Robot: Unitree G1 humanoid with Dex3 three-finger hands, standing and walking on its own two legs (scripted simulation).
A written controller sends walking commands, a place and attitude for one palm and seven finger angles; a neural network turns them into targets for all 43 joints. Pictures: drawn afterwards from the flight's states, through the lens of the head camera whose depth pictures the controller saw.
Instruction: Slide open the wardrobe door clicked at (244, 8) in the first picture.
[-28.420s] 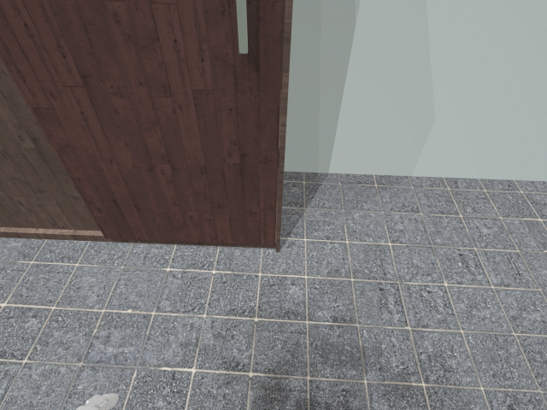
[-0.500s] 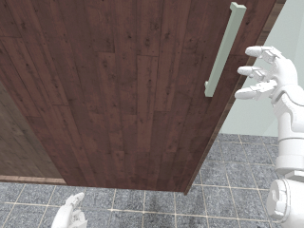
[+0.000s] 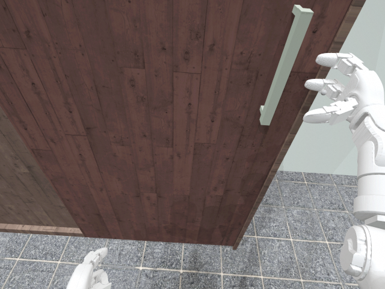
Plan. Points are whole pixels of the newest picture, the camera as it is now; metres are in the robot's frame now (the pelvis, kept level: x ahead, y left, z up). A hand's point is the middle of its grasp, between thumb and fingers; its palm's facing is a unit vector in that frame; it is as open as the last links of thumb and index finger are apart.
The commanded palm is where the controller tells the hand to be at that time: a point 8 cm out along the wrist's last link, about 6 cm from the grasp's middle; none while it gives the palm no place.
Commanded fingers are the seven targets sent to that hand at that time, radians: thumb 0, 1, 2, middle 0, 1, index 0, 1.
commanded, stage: move the hooked fingers beside the handle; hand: right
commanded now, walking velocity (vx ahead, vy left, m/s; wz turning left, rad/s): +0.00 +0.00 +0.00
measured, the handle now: (279, 72) +0.48 -0.13 +0.25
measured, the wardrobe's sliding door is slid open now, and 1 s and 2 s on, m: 0.00 0.00 0.00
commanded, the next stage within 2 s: none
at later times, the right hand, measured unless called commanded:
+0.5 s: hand (320, 92) +0.42 -0.20 +0.25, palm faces +0.01 +1.00 -0.04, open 14.0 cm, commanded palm +0.39 -0.25 +0.25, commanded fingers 0.00 0.50 -0.30 0.30 1.20 0.30 1.20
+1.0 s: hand (319, 101) +0.41 -0.20 +0.23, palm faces +0.01 +1.00 -0.04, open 14.0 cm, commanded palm +0.39 -0.25 +0.25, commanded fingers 0.00 0.50 -0.30 0.30 1.20 0.30 1.20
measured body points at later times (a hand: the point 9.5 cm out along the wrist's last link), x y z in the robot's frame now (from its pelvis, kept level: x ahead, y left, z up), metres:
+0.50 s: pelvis -0.01 -0.01 +0.00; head -0.01 +0.01 +0.45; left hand +0.16 +0.22 -0.09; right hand +0.41 -0.25 +0.26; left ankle +0.03 +0.11 -0.74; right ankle -0.06 -0.10 -0.74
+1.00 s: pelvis +0.00 +0.00 +0.00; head -0.01 +0.01 +0.45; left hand +0.16 +0.24 -0.10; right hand +0.41 -0.26 +0.24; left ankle +0.03 +0.11 -0.74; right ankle -0.06 -0.10 -0.74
